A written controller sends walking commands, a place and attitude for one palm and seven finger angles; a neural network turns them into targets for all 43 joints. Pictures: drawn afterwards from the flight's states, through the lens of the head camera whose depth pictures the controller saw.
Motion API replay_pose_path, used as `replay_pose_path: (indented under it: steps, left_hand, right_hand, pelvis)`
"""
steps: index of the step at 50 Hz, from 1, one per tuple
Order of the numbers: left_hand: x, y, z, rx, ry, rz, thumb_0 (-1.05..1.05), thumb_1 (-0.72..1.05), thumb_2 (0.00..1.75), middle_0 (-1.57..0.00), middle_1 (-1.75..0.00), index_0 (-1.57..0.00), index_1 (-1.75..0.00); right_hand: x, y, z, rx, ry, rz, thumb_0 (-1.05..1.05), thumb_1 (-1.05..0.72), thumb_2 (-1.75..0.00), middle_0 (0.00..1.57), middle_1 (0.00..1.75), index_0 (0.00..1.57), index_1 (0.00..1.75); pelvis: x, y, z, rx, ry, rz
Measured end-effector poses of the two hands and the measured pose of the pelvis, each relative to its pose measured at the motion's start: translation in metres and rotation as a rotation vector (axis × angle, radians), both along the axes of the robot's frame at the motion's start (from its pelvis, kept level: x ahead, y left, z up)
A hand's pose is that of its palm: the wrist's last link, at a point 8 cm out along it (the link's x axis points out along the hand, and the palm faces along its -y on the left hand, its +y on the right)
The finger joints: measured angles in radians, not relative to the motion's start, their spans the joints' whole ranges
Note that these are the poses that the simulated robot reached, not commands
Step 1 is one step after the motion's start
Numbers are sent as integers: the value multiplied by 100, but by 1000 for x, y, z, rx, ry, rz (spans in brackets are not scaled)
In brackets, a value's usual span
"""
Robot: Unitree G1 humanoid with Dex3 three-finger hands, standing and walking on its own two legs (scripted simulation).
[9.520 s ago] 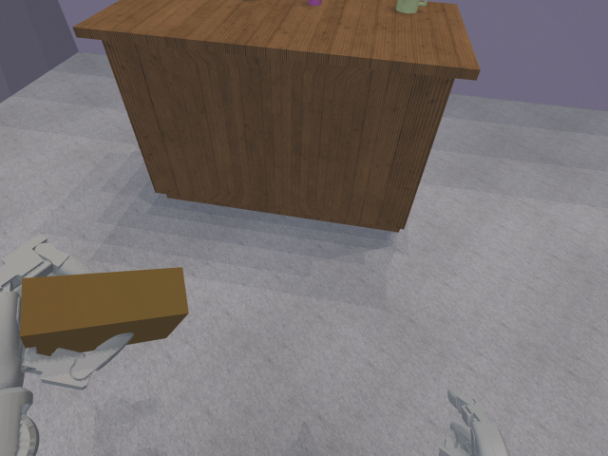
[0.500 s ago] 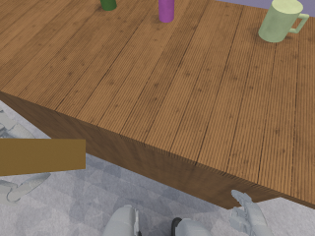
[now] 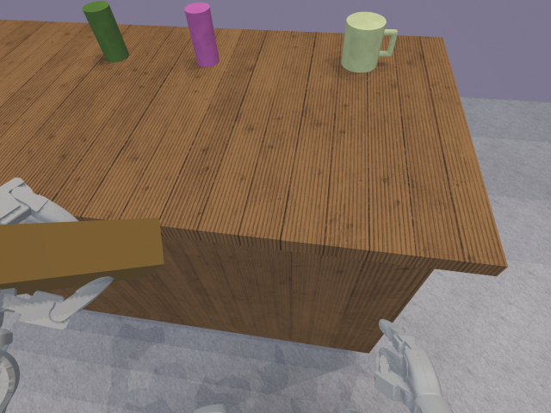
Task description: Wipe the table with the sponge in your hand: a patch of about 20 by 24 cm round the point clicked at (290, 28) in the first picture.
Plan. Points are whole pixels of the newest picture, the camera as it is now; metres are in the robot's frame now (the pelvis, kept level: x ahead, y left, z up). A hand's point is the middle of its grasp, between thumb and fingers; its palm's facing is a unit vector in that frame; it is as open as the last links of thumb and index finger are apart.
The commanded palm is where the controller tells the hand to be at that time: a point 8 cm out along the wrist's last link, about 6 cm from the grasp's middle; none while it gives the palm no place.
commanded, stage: turn to face it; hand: left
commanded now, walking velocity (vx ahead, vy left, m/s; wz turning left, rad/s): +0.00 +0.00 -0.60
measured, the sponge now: (108, 254) +0.23 +0.21 +0.17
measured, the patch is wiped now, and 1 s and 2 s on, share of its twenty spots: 0.00 0.00 0.00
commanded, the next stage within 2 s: come to a stop and stand still in 0.78 s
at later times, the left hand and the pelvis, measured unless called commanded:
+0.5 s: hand (170, 275) +0.21 +0.13 +0.19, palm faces +0.16 -0.86 -0.49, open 9.1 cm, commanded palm +0.17 +0.18 +0.19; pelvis -0.06 -0.05 +0.01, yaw -14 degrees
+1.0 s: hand (245, 342) +0.16 +0.05 +0.17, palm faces -0.02 -0.91 -0.42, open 9.1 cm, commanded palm +0.11 +0.14 +0.19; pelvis -0.15 -0.05 +0.00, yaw -23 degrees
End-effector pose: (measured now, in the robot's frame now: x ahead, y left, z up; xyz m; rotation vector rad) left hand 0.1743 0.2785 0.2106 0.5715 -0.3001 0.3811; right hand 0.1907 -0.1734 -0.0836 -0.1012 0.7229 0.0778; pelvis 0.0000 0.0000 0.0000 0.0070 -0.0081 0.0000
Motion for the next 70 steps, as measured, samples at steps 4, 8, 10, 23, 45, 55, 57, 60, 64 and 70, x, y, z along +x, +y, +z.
replay_pose_path:
  steps: [4,8,10,23,45,55,57,60,64,70]
  left_hand:
    - [21,-40,-10,30,44,-65,-1,-40,100,-84,-135,-84,-135]
    - [31,-74,-16,21,139,-161,-1,-40,100,-84,-135,-84,-135]
    - [31,-88,-13,41,171,-209,-1,-40,100,-84,-135,-84,-135]
    - [13,-107,7,47,62,-288,-1,-40,100,-84,-135,-84,-135]
    - [-30,-125,-17,-69,26,-370,-1,-40,100,-84,-135,-84,-134]
    - [-39,-189,-12,34,86,-595,-1,-40,100,-84,-135,-84,-134]
    - [-44,-183,-6,83,87,-603,-1,-40,100,-84,-135,-84,-134]
    - [-51,-167,-1,104,56,-587,-1,-40,100,-84,-135,-84,-134]
    - [-58,-143,-8,38,20,-525,-1,-40,100,-84,-135,-84,-134]
    - [-66,-132,-22,-83,24,-435,-1,-40,100,-84,-135,-84,-134]
  right_hand:
    - [-29,-43,-25,5,54,-64,1,-90,-90,20,30,20,30]
    - [-68,-96,-28,-58,164,-187,1,-90,-90,20,30,20,30]
    - [-88,-121,-23,-94,198,-251,2,-91,-90,20,30,20,30]
    - [-156,-178,13,-175,167,-441,2,-91,-90,19,29,19,30]
    - [-239,-102,-2,-21,49,-456,1,-90,-90,20,30,20,30]
    - [-336,-159,-4,-118,197,-663,2,-91,-90,20,30,20,30]
    - [-349,-167,4,-154,206,-693,2,-91,-90,20,30,20,30]
    - [-362,-173,11,-209,211,-705,2,-91,-90,20,30,19,30]
    - [-364,-169,16,-245,202,-708,2,-91,-90,19,29,19,30]
    - [-338,-147,16,-195,104,-641,2,-91,-90,19,29,19,30]
  pelvis:
    - [-11,-24,-9,-3,-1,-28]
    - [-22,-37,1,36,15,-90]
    - [-26,-42,5,43,22,-119]
    - [-53,-55,15,51,28,-239]
    - [-126,-43,3,-14,3,-413]
    - [-158,-54,10,9,21,-448]
    - [-159,-53,12,8,25,-449]
    - [-159,-50,10,-6,26,-438]
    - [-158,-44,8,0,2,-447]
    - [-163,-44,10,-12,-8,-442]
